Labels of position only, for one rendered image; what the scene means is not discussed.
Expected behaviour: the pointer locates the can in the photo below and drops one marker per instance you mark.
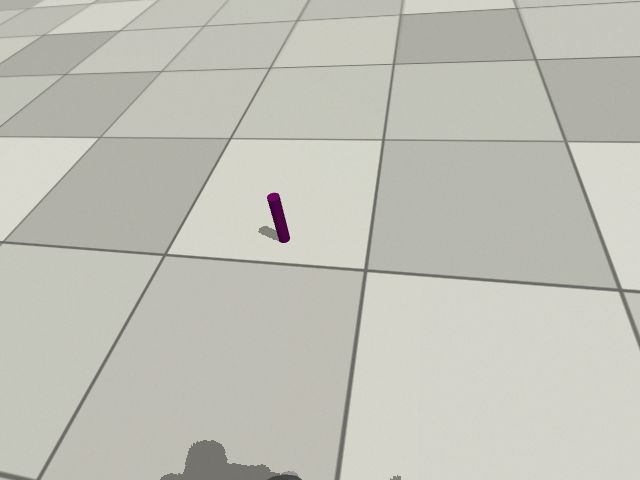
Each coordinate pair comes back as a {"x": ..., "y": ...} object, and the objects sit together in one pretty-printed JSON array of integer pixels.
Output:
[{"x": 278, "y": 217}]

